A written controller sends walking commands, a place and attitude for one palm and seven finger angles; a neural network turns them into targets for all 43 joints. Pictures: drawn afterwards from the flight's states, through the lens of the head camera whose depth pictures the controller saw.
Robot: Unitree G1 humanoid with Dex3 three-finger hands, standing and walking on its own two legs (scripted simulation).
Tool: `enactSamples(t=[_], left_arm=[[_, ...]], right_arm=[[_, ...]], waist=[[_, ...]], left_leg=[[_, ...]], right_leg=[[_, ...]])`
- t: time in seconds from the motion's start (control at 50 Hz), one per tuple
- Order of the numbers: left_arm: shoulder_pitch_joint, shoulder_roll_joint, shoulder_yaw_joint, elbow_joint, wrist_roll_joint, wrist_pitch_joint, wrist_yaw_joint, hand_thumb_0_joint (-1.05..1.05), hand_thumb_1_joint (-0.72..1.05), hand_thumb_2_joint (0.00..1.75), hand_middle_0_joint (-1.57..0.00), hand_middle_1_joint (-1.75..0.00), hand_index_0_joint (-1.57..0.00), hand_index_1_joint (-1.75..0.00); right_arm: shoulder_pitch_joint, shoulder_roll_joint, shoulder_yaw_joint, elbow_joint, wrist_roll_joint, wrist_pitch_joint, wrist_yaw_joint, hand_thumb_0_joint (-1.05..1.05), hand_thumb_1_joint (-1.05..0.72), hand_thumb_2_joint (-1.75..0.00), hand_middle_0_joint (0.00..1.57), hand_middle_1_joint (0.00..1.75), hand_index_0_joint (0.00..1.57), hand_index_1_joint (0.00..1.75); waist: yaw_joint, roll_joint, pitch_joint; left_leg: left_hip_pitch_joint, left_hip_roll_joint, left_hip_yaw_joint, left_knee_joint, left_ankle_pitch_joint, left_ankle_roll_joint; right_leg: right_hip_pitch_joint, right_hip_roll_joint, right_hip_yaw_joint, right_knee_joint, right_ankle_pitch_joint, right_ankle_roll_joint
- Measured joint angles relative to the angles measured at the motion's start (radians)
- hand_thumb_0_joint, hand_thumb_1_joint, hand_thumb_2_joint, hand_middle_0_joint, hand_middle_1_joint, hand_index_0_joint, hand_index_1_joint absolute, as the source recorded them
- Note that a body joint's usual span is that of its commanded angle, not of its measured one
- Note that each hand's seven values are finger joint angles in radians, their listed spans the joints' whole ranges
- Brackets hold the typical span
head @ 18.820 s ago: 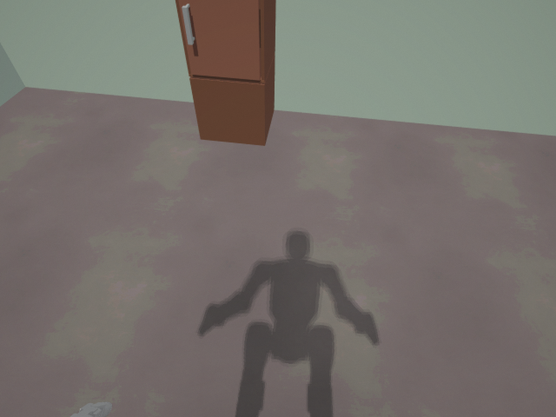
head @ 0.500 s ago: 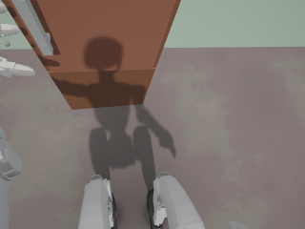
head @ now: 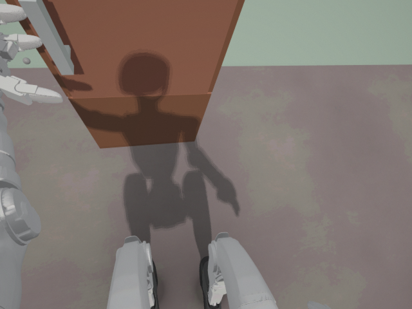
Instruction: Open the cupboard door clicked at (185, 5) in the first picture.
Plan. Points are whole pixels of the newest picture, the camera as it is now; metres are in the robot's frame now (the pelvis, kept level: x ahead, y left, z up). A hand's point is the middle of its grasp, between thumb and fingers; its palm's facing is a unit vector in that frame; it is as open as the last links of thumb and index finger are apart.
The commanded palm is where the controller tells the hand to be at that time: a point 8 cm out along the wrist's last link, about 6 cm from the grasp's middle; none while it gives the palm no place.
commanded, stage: slide the fingers in behind the handle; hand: left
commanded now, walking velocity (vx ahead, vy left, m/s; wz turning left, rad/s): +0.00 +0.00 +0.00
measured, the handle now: (51, 30) +0.58 +0.23 +0.05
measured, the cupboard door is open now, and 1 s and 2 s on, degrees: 0 0 0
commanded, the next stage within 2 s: close the thumb around the handle in 1.32 s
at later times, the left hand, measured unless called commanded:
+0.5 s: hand (47, 63) +0.52 +0.23 +0.05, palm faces +0.07 -1.00 -0.01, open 14.0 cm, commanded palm +0.51 +0.25 +0.05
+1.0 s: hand (69, 61) +0.53 +0.20 +0.04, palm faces +0.08 -1.00 -0.02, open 14.0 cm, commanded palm +0.51 +0.23 +0.05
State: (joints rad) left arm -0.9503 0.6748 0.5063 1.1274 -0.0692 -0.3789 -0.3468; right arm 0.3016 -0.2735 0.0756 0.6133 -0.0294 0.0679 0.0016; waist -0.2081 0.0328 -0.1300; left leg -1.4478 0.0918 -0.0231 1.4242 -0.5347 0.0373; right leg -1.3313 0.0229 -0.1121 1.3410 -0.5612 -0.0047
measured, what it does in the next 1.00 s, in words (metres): stands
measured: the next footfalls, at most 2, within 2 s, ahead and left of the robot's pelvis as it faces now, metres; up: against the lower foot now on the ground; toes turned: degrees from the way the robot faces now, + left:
none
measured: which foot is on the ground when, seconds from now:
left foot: down 0.00-1.00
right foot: down 0.00-1.00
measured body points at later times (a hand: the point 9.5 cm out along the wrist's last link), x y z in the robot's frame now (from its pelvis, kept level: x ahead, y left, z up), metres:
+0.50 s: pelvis +0.00 +0.00 +0.01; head +0.18 +0.04 +0.42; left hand +0.51 +0.28 +0.05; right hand +0.03 -0.26 -0.10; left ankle +0.05 +0.10 -0.59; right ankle +0.03 -0.13 -0.59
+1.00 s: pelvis +0.00 -0.01 +0.01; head +0.18 +0.03 +0.42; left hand +0.52 +0.25 +0.05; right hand +0.02 -0.27 -0.11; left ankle +0.05 +0.10 -0.59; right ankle +0.03 -0.13 -0.59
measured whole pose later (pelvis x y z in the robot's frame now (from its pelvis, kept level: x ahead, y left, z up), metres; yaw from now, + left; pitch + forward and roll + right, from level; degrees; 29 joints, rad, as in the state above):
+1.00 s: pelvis +0.00 -0.01 +0.01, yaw +1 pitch +31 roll -5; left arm -0.92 0.50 0.42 1.10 -0.05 -0.45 -0.18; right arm 0.32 -0.25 0.05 0.63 -0.04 0.09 0.03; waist -0.20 0.04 -0.14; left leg -1.40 0.08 -0.01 1.39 -0.53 0.03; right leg -1.30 0.02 -0.09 1.33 -0.57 -0.01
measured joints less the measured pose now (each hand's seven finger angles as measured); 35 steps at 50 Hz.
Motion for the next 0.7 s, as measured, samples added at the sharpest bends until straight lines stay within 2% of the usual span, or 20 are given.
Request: enactSamples(t=[0.4,0.7], left_arm=[[0.03,-0.082,-0.038,-0.033,-0.009,-0.031,0.058,-0.01,-0.5,0.3,-0.3,-1.2,-0.3,-1.2],[0.014,-0.126,-0.071,0.004,0.013,-0.065,0.127,-0.01,-0.5,0.3,-0.3,-1.2,-0.3,-1.2]], right_arm=[[0.016,0.015,-0.013,0.02,-0.004,0.007,0.014,0.0,-0.9,-0.9,0.2,0.3,0.2,0.3],[0.007,0.016,-0.018,0.013,-0.012,0.006,0.021,0.0,-0.91,-0.9,0.2,0.3,0.2,0.3]], waist=[[0.014,0.004,-0.004],[0.005,0.006,-0.012]], left_leg=[[0.027,-0.005,0.01,-0.021,0.006,-0.001],[0.035,-0.007,0.012,-0.021,0.005,-0.004]], right_leg=[[0.02,-0.004,0.01,-0.011,0.003,0.0],[0.024,-0.006,0.012,-0.005,-0.003,-0.003]])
